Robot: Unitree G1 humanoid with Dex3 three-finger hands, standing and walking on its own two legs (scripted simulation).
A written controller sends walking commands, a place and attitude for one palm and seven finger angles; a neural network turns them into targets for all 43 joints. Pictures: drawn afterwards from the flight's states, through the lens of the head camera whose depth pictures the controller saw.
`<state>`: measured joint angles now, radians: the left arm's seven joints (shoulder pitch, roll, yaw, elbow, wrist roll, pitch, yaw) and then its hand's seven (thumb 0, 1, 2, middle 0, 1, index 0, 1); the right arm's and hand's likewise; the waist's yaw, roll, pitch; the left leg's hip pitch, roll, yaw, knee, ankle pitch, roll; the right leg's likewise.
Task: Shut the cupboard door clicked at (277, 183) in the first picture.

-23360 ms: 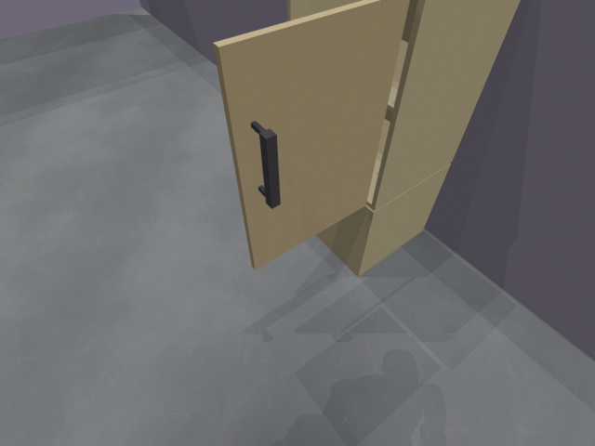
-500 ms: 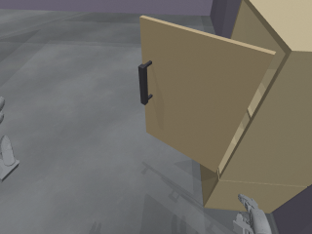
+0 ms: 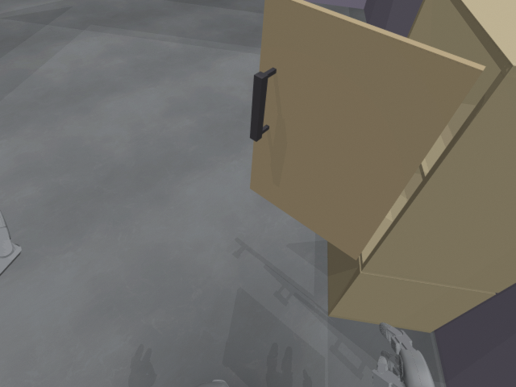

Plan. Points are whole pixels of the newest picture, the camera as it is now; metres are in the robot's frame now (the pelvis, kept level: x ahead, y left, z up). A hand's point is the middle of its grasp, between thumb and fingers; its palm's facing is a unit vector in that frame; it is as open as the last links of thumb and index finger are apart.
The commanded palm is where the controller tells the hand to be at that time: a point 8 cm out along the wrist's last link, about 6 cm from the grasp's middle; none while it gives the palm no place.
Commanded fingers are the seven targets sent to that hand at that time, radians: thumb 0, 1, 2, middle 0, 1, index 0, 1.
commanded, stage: step back with the hand held close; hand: left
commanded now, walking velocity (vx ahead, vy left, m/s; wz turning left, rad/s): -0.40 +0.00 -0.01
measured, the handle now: (263, 105) +0.71 +0.05 +0.03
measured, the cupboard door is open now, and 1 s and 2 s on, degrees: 59 59 59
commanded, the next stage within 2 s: stop stepping back and stand still in 0.34 s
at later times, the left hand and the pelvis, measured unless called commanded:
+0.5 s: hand out of the picture +0.08 +0.28 +0.16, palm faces +0.49 -0.78 -0.40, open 7.4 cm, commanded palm +0.00 +0.31 +0.19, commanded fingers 0.00 0.90 0.90 -0.20 -0.30 -0.20 -0.30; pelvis -0.12 +0.00 +0.00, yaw +4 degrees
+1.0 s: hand out of the picture +0.02 +0.28 +0.19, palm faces +0.50 -0.79 -0.36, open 7.4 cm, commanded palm -0.04 +0.31 +0.19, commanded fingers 0.00 0.90 0.90 -0.20 -0.30 -0.20 -0.30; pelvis -0.17 +0.01 +0.01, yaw +2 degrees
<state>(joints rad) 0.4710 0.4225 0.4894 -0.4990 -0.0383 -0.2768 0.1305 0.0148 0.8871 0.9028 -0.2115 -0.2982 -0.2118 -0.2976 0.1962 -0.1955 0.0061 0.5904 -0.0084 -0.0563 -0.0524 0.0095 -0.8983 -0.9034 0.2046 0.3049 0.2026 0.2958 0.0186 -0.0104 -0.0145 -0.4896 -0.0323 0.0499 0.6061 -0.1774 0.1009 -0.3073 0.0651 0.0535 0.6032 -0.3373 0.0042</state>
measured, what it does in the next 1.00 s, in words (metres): walks backwards: left foot, then right foot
